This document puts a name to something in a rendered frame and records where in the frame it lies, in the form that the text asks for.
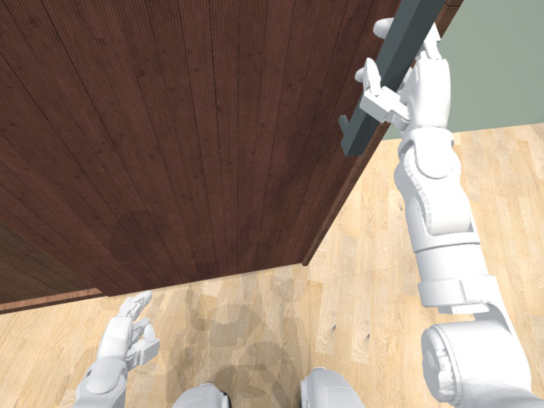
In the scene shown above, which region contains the wardrobe door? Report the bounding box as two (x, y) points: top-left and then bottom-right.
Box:
(0, 220), (96, 304)
(0, 0), (402, 297)

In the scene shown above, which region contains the left robot forearm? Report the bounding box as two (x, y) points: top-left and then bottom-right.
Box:
(71, 358), (128, 408)

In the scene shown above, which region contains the left robot hand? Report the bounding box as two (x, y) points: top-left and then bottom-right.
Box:
(95, 291), (160, 372)

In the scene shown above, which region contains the robot thigh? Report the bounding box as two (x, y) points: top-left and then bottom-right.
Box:
(301, 370), (365, 408)
(171, 385), (229, 408)

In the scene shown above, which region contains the right robot hand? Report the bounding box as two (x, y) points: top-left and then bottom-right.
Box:
(354, 18), (451, 139)

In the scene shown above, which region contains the handle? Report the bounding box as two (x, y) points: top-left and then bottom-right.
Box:
(338, 0), (446, 157)

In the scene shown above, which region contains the robot left thigh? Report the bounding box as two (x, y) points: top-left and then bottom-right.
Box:
(171, 385), (229, 408)

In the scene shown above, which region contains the right robot upper arm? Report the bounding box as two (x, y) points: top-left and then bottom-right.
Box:
(421, 320), (544, 408)

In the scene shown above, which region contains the robot right thigh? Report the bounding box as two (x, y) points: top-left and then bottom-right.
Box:
(301, 370), (365, 408)

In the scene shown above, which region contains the right robot forearm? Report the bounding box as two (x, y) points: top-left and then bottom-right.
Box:
(394, 127), (531, 389)

